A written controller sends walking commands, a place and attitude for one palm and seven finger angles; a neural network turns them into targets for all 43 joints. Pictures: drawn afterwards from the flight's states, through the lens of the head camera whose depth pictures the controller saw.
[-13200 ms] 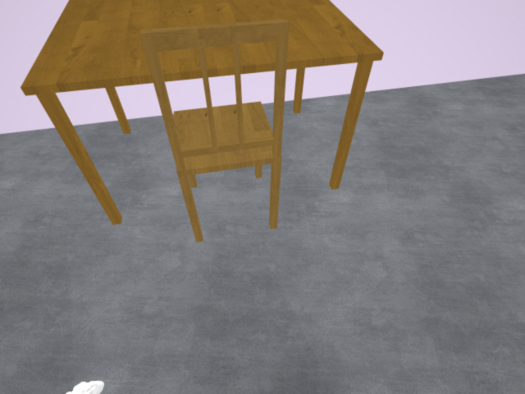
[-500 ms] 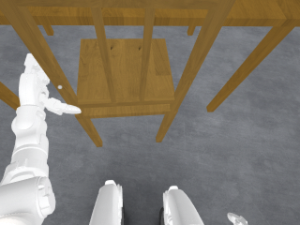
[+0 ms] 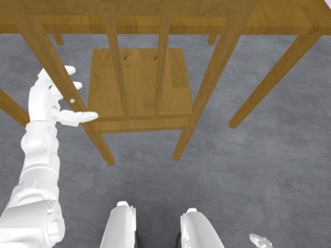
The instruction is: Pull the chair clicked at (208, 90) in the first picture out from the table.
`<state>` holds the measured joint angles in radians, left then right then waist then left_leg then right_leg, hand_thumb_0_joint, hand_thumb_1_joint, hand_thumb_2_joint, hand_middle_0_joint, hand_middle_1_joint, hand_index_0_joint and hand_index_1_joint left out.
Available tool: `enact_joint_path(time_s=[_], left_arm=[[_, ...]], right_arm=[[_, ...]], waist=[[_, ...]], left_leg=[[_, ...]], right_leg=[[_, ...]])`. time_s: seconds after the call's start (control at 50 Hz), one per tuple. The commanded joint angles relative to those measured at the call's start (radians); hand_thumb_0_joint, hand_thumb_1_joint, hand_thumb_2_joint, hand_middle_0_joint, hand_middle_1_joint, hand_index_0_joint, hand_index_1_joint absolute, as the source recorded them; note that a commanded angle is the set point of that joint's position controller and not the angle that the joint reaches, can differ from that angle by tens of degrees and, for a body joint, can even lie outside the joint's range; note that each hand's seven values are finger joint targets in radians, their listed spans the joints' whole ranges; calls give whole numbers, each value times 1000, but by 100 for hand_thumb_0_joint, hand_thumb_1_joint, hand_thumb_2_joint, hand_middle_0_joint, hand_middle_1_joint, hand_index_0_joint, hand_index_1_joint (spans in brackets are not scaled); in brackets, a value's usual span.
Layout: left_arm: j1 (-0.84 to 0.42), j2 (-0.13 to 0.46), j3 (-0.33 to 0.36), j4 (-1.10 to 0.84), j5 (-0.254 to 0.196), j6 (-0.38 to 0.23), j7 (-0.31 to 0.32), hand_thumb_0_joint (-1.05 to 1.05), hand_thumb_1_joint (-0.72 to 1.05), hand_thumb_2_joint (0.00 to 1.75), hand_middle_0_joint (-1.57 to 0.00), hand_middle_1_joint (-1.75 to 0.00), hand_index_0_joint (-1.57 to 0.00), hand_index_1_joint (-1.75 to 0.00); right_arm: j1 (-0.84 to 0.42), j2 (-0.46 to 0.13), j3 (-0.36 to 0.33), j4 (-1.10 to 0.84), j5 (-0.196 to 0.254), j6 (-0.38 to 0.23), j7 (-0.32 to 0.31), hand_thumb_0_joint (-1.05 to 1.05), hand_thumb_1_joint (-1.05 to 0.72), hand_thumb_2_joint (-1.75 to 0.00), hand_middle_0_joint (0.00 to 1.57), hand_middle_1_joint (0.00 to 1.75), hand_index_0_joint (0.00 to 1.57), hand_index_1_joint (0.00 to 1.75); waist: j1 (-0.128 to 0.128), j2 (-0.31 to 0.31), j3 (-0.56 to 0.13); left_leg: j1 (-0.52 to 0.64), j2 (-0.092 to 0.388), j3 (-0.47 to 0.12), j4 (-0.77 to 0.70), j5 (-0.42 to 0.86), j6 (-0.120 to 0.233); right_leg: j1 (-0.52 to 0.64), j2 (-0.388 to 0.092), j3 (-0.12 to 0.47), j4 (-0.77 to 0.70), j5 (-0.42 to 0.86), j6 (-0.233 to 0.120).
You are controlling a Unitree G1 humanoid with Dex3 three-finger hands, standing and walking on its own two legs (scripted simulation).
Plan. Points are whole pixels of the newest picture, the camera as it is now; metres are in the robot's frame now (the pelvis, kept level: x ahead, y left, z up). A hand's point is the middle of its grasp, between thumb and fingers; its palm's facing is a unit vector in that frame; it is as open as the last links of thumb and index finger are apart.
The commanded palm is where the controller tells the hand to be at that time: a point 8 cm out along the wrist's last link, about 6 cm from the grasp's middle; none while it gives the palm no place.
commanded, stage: hook a spindle and tug to test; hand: left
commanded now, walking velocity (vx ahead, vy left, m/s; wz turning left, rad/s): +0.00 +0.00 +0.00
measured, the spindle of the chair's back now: (120, 78) +0.49 +0.10 +0.06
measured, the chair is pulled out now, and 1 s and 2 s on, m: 0.00 0.04 0.13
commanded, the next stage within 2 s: step backward, pulling the chair out in 0.96 s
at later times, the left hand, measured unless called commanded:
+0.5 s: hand (75, 100) +0.45 +0.21 +0.03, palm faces +0.09 -1.00 -0.03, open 6.0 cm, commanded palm +0.41 +0.25 +0.03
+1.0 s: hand (73, 115) +0.41 +0.21 +0.03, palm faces +0.12 -0.99 -0.02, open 6.0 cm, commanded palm +0.38 +0.25 +0.03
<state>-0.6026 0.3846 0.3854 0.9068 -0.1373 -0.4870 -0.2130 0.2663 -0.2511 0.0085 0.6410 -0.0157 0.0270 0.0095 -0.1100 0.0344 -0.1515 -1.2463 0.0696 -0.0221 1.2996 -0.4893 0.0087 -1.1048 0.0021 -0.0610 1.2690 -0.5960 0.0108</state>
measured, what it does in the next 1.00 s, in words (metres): stands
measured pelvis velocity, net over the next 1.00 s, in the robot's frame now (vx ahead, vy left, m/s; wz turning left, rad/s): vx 0.01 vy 0.00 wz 0.00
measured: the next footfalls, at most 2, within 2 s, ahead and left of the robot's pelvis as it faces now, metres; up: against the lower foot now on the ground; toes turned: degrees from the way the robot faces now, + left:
none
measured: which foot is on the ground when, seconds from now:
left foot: down 0.00-1.00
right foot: down 0.00-1.00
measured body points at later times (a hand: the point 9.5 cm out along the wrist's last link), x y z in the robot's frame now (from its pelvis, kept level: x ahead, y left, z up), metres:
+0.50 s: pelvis +0.00 +0.00 +0.00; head +0.14 +0.01 +0.43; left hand +0.44 +0.26 +0.03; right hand +0.07 -0.27 -0.12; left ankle +0.06 +0.11 -0.61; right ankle +0.00 -0.13 -0.61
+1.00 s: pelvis +0.01 +0.00 +0.01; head +0.13 +0.01 +0.44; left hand +0.40 +0.26 +0.03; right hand +0.11 -0.27 -0.11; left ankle +0.06 +0.11 -0.61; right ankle +0.00 -0.13 -0.61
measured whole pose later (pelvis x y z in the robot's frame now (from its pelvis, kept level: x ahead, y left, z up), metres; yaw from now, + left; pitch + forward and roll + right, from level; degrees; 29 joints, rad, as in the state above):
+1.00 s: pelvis +0.01 +0.00 +0.01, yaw +0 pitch +24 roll -3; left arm -0.38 0.30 0.34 0.69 -0.18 -0.49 -0.18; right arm 0.25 -0.25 -0.01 0.62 -0.01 0.00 0.01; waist -0.08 0.03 -0.16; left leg -1.19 0.07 -0.01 1.27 -0.50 0.00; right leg -1.06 0.00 -0.05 1.25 -0.60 0.01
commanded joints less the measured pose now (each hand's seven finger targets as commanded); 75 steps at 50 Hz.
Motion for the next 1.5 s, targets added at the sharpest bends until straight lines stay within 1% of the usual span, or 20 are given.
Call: enact_joint_path(time_s=[0.0,0.08,0.24,0.32,0.34,0.38,0.6,0.7,0.78,0.84,1.0,1.04,1.06,1.08,1.12,1.16,1.22,1.32,1.4,1.48], left_arm=[[-331,219,22,-204,1,-78,-6,0,23,61,-50,-145,-50,-145],[-293,218,24,-244,-4,-85,-6,0,45,71,-50,-145,-50,-145],[-356,224,27,-182,2,-79,4,0,90,90,-50,-145,-50,-145],[-323,257,64,-181,-3,-81,-5,0,90,90,-50,-145,-50,-145],[-295,255,71,-169,-7,-76,-6,0,90,90,-50,-145,-50,-145],[-290,226,41,-177,-3,-74,-13,0,90,90,-50,-145,-50,-145],[-90,237,72,-321,-30,-58,-14,0,90,90,-50,-145,-50,-145],[-68,202,47,-358,-36,-68,-7,0,90,90,-50,-145,-50,-145],[-41,176,22,-418,-36,-76,3,0,90,90,-50,-145,-50,-145],[-8,146,2,-420,-37,-76,5,0,90,90,-50,-145,-50,-145],[-66,126,-34,-428,-22,-98,17,0,90,90,-50,-145,-50,-145],[-172,131,-50,-409,-16,-100,18,0,90,90,-50,-145,-50,-145],[-249,463,49,-574,99,18,164,0,90,90,-50,-145,-50,-145],[-250,389,-1,-637,104,77,222,0,90,90,-50,-145,-50,-145],[-33,208,-103,-440,111,206,278,0,90,90,-50,-145,-50,-145],[18,126,-167,-271,118,276,308,0,90,90,-50,-145,-50,-145],[-115,133,-182,-134,126,277,339,0,90,90,-50,-145,-50,-145],[-218,96,-227,11,131,236,330,0,90,90,-50,-145,-50,-145],[-182,78,-235,21,124,214,315,0,90,90,-50,-145,-50,-145],[-124,77,-236,-21,112,205,312,0,90,90,-50,-145,-50,-145]], right_arm=[[118,-175,-63,-67,-5,-26,-10,0,-90,-90,20,30,20,30],[125,-175,-68,-74,-5,-26,-7,0,-90,-90,20,30,20,30],[126,-177,-64,-54,-5,-25,-15,0,-90,-90,20,30,20,30],[130,-179,-66,-60,-7,-25,-16,0,-90,-90,20,30,20,30],[128,-178,-66,-61,-6,-22,-16,0,-90,-90,20,30,20,30],[126,-172,-63,-69,-4,-22,-13,0,-90,-90,20,30,20,30],[103,-166,-66,-108,6,-23,-2,0,-90,-90,20,30,20,30],[94,-164,-69,-107,8,-33,-2,0,-90,-90,20,30,20,30],[94,-163,-75,-110,8,-44,-3,0,-90,-90,20,30,20,30],[83,-161,-74,-106,7,-50,-4,0,-90,-90,20,30,20,30],[67,-158,-73,-97,5,-65,-13,0,-90,-90,20,30,20,30],[67,-161,-70,-81,6,-66,-21,0,-90,-90,20,30,20,30],[102,-153,-70,-160,57,-2,-46,0,-90,-90,20,30,20,30],[111,-137,-64,-190,61,4,-68,0,-90,-90,20,30,20,30],[81,-122,-52,-170,66,29,-91,0,-90,-90,20,30,20,30],[83,-132,-50,-135,67,49,-104,0,-90,-90,20,30,20,30],[86,-149,-47,-98,59,55,-115,0,-90,-90,20,30,20,30],[94,-151,-59,-47,56,53,-118,0,-90,-90,20,30,20,30],[68,-149,-68,-35,54,34,-119,0,-90,-90,20,30,20,30],[31,-154,-73,-51,55,20,-118,0,-90,-90,20,30,20,30]], waist=[[-8,104,-465],[2,102,-514],[-19,73,-439],[2,84,-489],[2,55,-487],[1,76,-475],[39,74,-498],[28,82,-455],[32,109,-478],[30,81,-459],[23,92,-450],[-3,72,-419],[94,204,-661],[70,247,-634],[53,124,-479],[36,32,-326],[31,36,-269],[42,136,-236],[54,141,-236],[64,152,-224]], left_leg=[[502,-37,-38,-128,284,14],[538,-36,-39,-128,346,14],[460,-38,-33,-122,257,18],[480,-39,-30,-116,306,17],[466,-40,-28,-115,314,19],[458,-43,-22,-113,311,21],[471,-43,-10,-139,368,17],[490,-39,-12,-147,357,13],[540,-38,-16,-150,394,9],[536,-38,-19,-156,379,7],[536,-43,-22,-149,341,8],[513,-40,-26,-144,299,10],[837,-27,3,-337,307,27],[912,-42,5,-380,362,29],[831,-26,-11,-427,378,30],[760,-4,-22,-480,362,32],[818,21,-35,-541,510,31],[985,69,-70,-613,773,33],[1031,97,-103,-667,788,39],[985,108,-116,-724,659,40]], right_leg=[[53,41,10,-179,276,-40],[84,44,11,-172,329,-43],[54,40,16,-180,265,-36],[83,40,19,-170,309,-38],[98,40,21,-170,326,-36],[93,40,23,-167,328,-36],[182,43,26,-171,415,-35],[146,44,21,-176,392,-35],[142,46,18,-175,405,-39],[135,44,13,-180,389,-38],[114,41,16,-178,351,-40],[92,39,18,-184,320,-38],[504,-26,123,-369,348,-55],[517,-12,89,-416,475,-50],[537,-17,75,-455,537,-32],[572,-35,64,-502,553,-20],[626,-58,67,-565,643,2],[648,-50,60,-618,660,7],[684,-29,57,-639,589,4],[747,-29,64,-647,521,-4]])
